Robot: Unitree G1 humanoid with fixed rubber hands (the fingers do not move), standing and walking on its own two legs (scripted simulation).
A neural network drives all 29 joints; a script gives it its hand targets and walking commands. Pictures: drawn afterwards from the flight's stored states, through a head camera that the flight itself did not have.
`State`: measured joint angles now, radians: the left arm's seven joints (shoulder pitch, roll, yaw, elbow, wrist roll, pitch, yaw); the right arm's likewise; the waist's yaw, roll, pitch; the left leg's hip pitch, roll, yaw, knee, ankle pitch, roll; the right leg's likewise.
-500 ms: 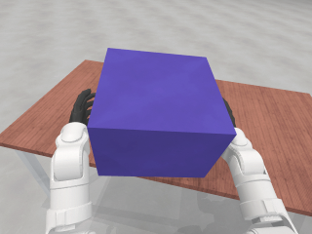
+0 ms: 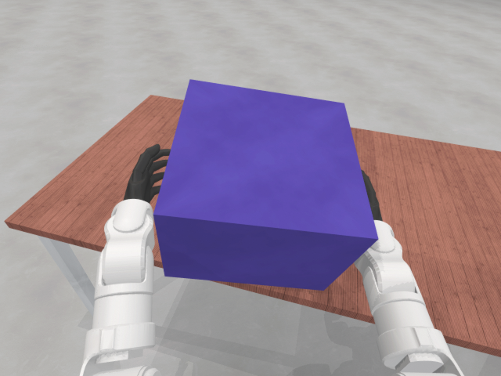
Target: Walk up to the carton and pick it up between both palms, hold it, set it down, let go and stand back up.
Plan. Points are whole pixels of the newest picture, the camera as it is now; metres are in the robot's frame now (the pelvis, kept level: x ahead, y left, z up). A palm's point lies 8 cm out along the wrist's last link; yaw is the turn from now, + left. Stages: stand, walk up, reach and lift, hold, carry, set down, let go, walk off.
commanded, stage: set down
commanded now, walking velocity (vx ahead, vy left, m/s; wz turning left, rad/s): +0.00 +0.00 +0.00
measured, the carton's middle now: (257, 186) +0.38 +0.00 +0.14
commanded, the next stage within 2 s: none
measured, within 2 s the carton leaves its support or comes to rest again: neither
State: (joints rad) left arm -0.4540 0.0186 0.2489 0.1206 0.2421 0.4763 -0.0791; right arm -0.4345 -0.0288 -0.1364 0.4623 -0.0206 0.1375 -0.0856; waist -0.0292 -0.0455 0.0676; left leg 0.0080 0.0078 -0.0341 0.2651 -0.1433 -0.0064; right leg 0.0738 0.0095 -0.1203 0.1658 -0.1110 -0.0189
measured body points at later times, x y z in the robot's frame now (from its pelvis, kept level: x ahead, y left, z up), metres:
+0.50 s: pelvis +0.02 +0.00 +0.00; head +0.02 +0.03 +0.45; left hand +0.39 +0.18 +0.11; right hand +0.37 -0.18 +0.09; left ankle +0.01 +0.12 -0.75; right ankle +0.00 -0.10 -0.75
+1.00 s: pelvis +0.02 +0.01 +0.00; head +0.03 +0.02 +0.45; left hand +0.42 +0.17 +0.10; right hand +0.39 -0.18 +0.08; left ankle +0.01 +0.12 -0.75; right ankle +0.00 -0.10 -0.75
